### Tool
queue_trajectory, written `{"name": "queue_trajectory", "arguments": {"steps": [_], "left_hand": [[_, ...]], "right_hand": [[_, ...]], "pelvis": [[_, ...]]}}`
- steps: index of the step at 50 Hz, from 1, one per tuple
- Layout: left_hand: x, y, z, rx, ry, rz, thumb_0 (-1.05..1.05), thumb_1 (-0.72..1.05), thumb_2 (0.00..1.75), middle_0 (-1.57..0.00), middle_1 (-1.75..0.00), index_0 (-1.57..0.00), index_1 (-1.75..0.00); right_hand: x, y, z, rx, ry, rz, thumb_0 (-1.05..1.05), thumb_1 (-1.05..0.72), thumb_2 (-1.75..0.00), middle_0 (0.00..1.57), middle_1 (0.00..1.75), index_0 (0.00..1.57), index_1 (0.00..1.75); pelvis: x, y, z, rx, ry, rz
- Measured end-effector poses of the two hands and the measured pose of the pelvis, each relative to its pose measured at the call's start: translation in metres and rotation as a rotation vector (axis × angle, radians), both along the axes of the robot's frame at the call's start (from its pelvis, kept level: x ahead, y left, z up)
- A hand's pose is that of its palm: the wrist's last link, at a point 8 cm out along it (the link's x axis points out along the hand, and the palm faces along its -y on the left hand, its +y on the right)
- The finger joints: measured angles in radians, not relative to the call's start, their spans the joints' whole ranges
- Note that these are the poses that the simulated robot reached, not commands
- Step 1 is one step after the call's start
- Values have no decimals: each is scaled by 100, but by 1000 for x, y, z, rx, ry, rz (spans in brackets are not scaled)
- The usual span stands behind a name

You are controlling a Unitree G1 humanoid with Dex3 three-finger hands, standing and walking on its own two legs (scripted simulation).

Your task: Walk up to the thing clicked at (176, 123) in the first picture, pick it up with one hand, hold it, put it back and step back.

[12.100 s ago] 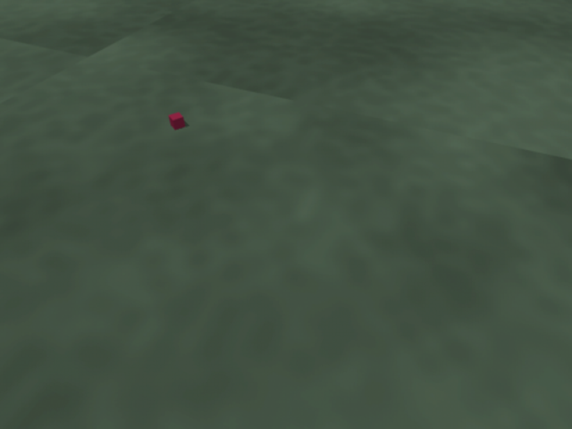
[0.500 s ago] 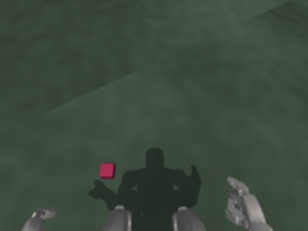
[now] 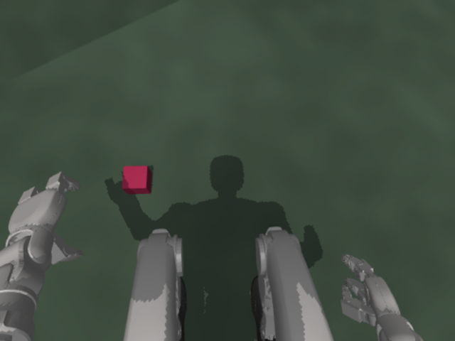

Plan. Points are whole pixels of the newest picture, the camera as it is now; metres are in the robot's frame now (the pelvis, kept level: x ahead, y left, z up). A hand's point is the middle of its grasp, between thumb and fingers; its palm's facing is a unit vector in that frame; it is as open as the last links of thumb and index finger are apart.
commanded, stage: rise first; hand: left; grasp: from above
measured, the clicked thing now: (137, 180) +0.50 +0.25 -0.44
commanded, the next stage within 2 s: approach in 1.30 s
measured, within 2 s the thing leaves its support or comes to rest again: neither
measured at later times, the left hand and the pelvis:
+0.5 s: hand (89, 197) +0.40 +0.31 -0.24, palm faces -0.49 -0.11 -0.87, open 14.0 cm; pelvis -0.02 +0.01 -0.09, yaw -4 degrees
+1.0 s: hand (101, 185) +0.44 +0.30 -0.29, palm faces -0.46 -0.01 -0.89, open 14.2 cm; pelvis -0.01 +0.01 -0.13, yaw -5 degrees
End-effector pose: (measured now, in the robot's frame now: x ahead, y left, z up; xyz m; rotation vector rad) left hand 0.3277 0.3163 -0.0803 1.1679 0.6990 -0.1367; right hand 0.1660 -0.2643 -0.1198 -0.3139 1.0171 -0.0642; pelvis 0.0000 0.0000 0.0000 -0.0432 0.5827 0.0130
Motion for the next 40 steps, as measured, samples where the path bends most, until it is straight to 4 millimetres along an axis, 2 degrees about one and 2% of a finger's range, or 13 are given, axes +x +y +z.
{"name": "queue_trajectory", "arguments": {"steps": [3, 7, 12, 17, 25, 40], "left_hand": [[14, -2, -19, 28, -1, -65, 0, -46, 98, -6, -104, -6, -105], [34, -6, -39, 61, -30, -143, 0, -46, 99, -5, -105, -6, -105], [55, -6, -58, 101, -57, -206, 0, -46, 99, -5, -105, -6, -104], [69, -5, -73, 141, -64, -250, 0, -46, 99, -5, -103, -6, -103], [82, -6, -100, 174, -53, -322, 0, -47, 99, -7, -98, -7, -98], [108, -10, -136, 238, -86, -408, 0, -49, 99, -8, -94, -8, -94]], "right_hand": [[-27, -1, -25, -2, 68, -19, 1, -82, -88, 20, 30, 20, 30], [-61, -3, -47, -16, 151, -48, 1, -82, -88, 20, 30, 20, 30], [-94, -5, -61, -43, 228, -90, 1, -82, -88, 20, 30, 20, 30], [-114, -6, -66, -66, 286, -115, 1, -83, -88, 20, 30, 20, 30], [-125, -5, -74, -91, 339, -115, 0, -86, -89, 20, 30, 20, 30], [-118, 2, -104, -89, 379, -65, 0, -90, -90, 20, 30, 20, 30]], "pelvis": [[-8, -1, -20, -5, 3, -5], [-15, 0, -43, -16, 0, -12], [-18, 3, -63, -32, -5, -19], [-20, 8, -76, -46, -7, -21], [-19, 12, -93, -62, -5, -22], [-16, 13, -122, -75, -8, -32]]}}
